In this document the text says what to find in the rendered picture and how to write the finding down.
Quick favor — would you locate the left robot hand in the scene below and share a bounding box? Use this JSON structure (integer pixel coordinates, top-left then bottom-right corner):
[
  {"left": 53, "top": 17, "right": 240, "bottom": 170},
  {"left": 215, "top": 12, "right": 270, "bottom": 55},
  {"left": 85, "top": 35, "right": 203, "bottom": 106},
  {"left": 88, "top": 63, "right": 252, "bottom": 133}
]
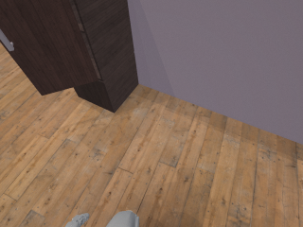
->
[{"left": 65, "top": 213, "right": 90, "bottom": 227}]

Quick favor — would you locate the robot left thigh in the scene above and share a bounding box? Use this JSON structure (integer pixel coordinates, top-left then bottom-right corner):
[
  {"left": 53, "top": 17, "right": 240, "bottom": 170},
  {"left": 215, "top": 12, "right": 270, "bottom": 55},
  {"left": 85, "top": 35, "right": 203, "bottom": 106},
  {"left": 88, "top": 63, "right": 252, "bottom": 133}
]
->
[{"left": 106, "top": 211, "right": 139, "bottom": 227}]

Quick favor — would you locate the cupboard door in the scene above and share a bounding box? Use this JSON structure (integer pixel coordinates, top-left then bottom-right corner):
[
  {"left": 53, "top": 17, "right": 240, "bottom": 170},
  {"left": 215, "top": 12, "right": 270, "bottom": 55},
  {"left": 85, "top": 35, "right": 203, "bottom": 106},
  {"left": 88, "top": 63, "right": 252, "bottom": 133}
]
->
[{"left": 0, "top": 0, "right": 98, "bottom": 96}]

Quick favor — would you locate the handle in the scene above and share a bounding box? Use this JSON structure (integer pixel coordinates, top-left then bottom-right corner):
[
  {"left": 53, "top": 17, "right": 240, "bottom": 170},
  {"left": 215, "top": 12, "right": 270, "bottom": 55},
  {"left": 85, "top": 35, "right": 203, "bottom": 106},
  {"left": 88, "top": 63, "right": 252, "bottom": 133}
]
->
[{"left": 0, "top": 29, "right": 14, "bottom": 51}]

